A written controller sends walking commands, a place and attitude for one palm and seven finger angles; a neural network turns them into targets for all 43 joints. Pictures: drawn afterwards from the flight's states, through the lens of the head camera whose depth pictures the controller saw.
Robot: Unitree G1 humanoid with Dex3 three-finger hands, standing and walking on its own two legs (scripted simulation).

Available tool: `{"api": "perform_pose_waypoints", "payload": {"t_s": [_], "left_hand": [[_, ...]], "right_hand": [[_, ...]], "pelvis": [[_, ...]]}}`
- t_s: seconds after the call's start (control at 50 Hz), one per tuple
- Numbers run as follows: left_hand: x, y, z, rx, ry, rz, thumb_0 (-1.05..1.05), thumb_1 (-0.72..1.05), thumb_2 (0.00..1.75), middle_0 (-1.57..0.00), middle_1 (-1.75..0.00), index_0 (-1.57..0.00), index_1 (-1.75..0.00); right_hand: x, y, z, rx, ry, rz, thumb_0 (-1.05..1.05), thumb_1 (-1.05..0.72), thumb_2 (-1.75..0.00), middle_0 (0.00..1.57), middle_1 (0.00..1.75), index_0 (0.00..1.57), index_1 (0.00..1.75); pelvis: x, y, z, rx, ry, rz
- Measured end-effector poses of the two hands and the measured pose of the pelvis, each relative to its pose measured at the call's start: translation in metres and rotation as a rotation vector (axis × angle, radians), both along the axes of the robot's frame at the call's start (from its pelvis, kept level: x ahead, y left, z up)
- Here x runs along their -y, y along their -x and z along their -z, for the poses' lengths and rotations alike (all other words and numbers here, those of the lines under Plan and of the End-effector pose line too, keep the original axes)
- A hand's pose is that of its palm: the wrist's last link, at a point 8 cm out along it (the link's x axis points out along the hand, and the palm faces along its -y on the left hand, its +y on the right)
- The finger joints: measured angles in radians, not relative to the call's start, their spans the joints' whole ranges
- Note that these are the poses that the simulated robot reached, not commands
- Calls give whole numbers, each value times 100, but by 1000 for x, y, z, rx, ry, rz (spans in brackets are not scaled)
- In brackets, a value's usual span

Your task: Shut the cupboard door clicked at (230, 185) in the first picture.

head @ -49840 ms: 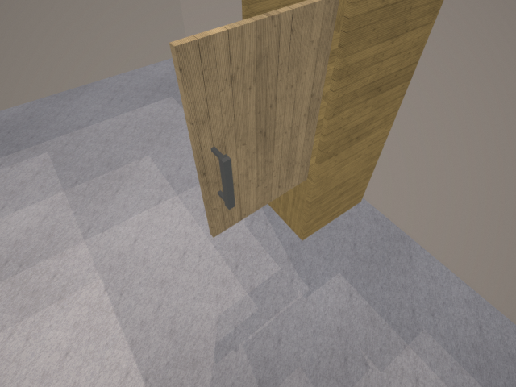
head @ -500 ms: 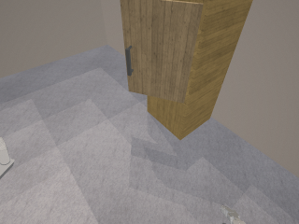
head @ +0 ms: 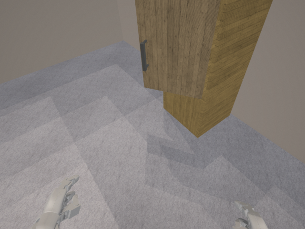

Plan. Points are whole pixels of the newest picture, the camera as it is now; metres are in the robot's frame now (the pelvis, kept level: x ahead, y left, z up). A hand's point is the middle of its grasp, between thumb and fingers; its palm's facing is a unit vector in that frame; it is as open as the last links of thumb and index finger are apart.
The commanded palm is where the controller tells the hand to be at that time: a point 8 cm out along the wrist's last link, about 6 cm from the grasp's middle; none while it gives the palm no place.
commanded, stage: let the arm hang, fingers relaxed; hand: left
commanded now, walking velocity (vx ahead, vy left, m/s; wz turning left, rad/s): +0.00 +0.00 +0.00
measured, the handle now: (145, 55) +1.03 +0.10 -0.07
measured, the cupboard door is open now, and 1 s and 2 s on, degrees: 33 33 33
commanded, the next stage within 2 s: look to check the result in 0.92 s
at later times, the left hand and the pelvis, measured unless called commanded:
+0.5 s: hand out of the picture -0.04 +0.22 -0.15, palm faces +0.00 -0.96 -0.27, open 7.3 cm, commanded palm none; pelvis -0.01 +0.01 +0.02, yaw -1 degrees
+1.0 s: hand out of the picture +0.06 +0.23 -0.15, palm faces -0.02 -0.96 -0.27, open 7.4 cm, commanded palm none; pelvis +0.00 +0.02 +0.02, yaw -1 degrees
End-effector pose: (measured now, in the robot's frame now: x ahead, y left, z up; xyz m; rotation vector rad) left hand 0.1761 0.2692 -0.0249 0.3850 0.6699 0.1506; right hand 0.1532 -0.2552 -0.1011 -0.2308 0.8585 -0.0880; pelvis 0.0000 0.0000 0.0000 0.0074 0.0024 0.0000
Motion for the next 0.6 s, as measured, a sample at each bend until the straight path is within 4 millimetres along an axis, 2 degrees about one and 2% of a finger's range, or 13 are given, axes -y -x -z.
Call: {"api": "perform_pose_waypoints", "payload": {"t_s": [0.06,0.12,0.16,0.22,0.32,0.38,0.44,0.52,0.6], "left_hand": [[27,47,63,-267,118,-22,1,90,90,-20,-30,-20,-30],[53,102,99,-469,222,-67,1,91,90,-21,-30,-20,-30],[47,127,107,-516,234,-154,-2,97,90,-21,-30,-21,-30],[37,162,111,-612,226,-197,-2,99,90,-21,-30,-21,-30],[20,208,105,-743,186,-247,-1,96,90,-21,-30,-20,-30],[12,222,100,-785,161,-262,-1,94,90,-21,-30,-20,-30],[6,225,96,-794,144,-268,0,92,90,-21,-30,-20,-30],[1,215,95,-765,135,-258,0,91,90,-20,-30,-20,-30],[1,193,96,-710,139,-234,0,91,90,-20,-30,-20,-30]], "right_hand": [[1,30,4,-100,24,21,1,-90,-90,21,30,20,30],[2,68,8,-238,48,45,0,-90,-90,21,30,20,30],[0,95,10,-337,58,58,0,-90,-90,21,30,20,30],[-4,131,13,-459,56,83,1,-90,-90,21,30,20,30],[-14,171,20,-566,24,131,1,-90,-90,21,30,20,30],[-20,183,23,-589,4,150,1,-90,-90,21,30,20,30],[-24,187,26,-591,-9,161,1,-90,-90,21,30,20,30],[-27,183,28,-570,-18,167,0,-90,-90,21,30,20,30],[-27,172,27,-534,-16,166,0,-90,-90,21,30,20,30]], "pelvis": [[0,5,-2,15,-4,0],[1,7,-6,22,2,-1],[3,8,-9,22,8,-8],[3,9,-12,24,15,-11],[-1,9,-15,33,19,-5],[-4,10,-16,38,19,0],[-6,10,-16,40,18,6],[-9,10,-17,41,16,11],[-12,9,-17,41,14,14]]}}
